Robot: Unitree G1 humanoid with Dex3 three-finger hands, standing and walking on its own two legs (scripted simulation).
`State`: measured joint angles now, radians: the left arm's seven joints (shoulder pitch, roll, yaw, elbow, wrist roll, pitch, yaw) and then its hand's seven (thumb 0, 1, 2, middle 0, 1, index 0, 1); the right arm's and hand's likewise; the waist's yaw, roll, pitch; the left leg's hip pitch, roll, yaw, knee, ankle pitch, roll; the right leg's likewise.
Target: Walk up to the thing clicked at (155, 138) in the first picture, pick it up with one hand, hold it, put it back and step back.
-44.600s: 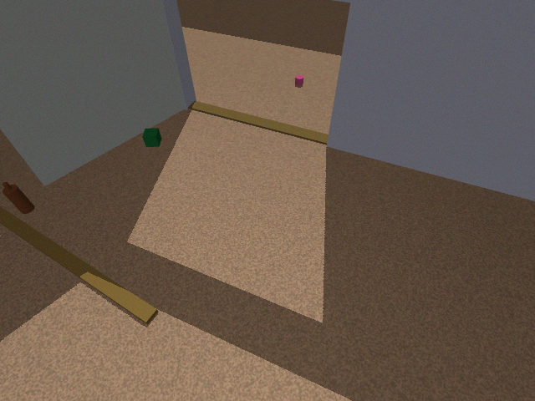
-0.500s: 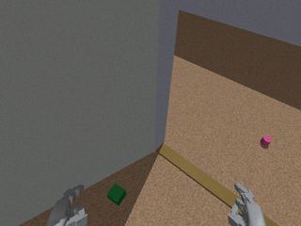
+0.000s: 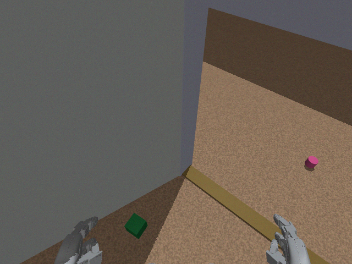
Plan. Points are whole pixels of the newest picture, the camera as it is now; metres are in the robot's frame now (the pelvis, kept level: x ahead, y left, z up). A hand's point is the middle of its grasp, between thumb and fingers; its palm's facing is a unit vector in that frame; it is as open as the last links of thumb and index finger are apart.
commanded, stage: stand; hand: left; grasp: from above
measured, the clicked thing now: (136, 225) +0.41 +0.21 -0.68
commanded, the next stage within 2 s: none
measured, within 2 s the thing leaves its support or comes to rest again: neither
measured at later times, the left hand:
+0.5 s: hand out of the picture +0.08 +0.24 -0.10, palm faces +0.05 -0.94 -0.32, open 7.4 cm
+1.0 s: hand out of the picture +0.02 +0.25 -0.10, palm faces +0.05 -0.94 -0.35, open 7.3 cm
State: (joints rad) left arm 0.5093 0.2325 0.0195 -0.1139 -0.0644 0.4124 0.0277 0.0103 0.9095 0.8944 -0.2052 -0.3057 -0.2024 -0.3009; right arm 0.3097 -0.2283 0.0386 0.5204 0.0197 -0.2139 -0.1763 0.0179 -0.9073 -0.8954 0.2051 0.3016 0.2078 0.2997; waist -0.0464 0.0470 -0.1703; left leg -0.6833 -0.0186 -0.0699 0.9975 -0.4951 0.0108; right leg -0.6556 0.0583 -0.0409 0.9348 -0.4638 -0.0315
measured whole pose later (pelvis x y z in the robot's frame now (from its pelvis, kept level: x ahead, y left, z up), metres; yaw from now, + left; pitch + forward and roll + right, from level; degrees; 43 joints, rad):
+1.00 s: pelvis -0.02 +0.01 +0.07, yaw +1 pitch -5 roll +0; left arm 0.16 0.29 0.03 1.16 0.03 0.00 0.03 0.00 0.91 0.89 -0.21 -0.30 -0.20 -0.30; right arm 0.14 -0.30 -0.04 1.13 -0.02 0.01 -0.02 0.01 -0.91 -0.90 0.20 0.30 0.21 0.30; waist 0.01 0.02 0.05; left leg -0.10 -0.06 -0.06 0.33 -0.16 0.03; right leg -0.09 0.00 -0.01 0.34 -0.17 0.00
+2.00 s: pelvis +0.01 -0.01 +0.07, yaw +1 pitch -3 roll +0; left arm 0.08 0.30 0.04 1.15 0.01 -0.01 0.02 0.00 0.91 0.89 -0.21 -0.31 -0.20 -0.30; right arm 0.11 -0.34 0.00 1.13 -0.01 -0.01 -0.03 0.01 -0.91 -0.90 0.20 0.30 0.21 0.30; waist 0.00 0.02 0.05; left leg -0.07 -0.03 -0.08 0.30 -0.19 0.01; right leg -0.06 0.03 -0.02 0.29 -0.19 -0.03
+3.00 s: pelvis -0.08 +0.06 +0.05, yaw +2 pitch -2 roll +0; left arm 0.00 0.39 0.07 0.89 0.01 0.06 0.03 0.00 0.91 0.89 -0.21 -0.30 -0.20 -0.30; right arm 0.15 -0.36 -0.06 0.94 -0.03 0.04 0.00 0.01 -0.91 -0.90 0.20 0.30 0.21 0.30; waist -0.03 -0.06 0.22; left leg -0.25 -0.03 -0.03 0.61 -0.33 0.03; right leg -0.43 0.02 0.10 0.84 -0.50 -0.01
